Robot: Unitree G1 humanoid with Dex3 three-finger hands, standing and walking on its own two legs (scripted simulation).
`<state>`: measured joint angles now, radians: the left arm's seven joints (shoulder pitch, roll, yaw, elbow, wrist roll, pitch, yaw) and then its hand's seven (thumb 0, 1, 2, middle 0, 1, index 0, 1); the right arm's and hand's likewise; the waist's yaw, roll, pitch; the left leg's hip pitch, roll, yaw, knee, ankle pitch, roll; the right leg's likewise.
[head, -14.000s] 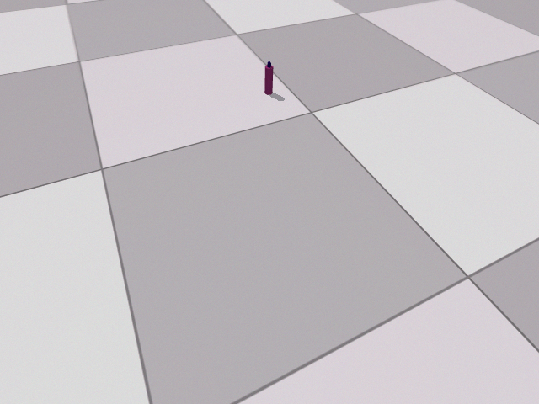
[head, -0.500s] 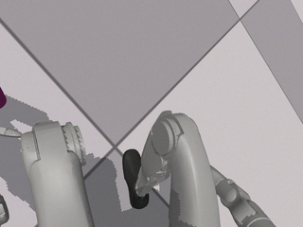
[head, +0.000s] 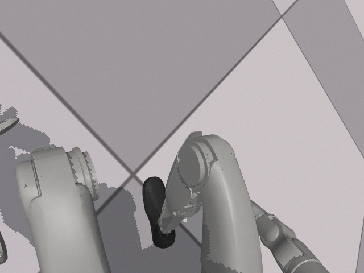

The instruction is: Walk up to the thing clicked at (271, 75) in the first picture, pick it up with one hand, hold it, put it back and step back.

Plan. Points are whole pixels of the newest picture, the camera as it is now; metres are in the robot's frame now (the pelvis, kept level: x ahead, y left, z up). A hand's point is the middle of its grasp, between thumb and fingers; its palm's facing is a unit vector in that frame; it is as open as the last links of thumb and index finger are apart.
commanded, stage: close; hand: left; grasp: from the side
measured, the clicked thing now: out of the picture +0.41 +0.31 -0.17
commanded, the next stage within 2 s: settle in 0.36 s
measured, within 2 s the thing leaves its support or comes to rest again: leaves its support in 0.84 s
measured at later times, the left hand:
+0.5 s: hand out of the picture +0.41 +0.30 -0.17, palm faces +0.38 -0.93 -0.01, open 7.4 cm
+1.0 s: hand out of the picture +0.40 +0.31 -0.12, palm faces +0.36 -0.93 -0.02, open 7.4 cm
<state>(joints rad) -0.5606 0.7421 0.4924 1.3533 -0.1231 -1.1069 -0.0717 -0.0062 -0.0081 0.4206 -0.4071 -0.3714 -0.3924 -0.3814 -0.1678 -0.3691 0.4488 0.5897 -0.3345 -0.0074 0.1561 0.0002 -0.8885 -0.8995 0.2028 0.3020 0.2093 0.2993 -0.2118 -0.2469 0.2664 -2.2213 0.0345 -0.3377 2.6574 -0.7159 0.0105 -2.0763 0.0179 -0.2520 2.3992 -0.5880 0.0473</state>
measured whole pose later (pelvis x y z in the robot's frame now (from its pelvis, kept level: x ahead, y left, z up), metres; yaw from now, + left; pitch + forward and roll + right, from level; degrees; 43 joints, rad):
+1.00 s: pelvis +0.00 +0.00 +0.01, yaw +1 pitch +17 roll -16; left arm -0.52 0.69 0.47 1.08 -0.11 -0.93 -0.08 0.02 -0.03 1.04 -0.84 -1.04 -0.86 -1.06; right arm -0.09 -0.35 0.36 0.59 -0.29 0.03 0.14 0.00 -0.90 -0.90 0.20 0.30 0.21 0.30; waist -0.18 -0.20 0.20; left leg -2.23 0.03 -0.31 2.60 -0.72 0.01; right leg -2.08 0.01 -0.24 2.37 -0.61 0.04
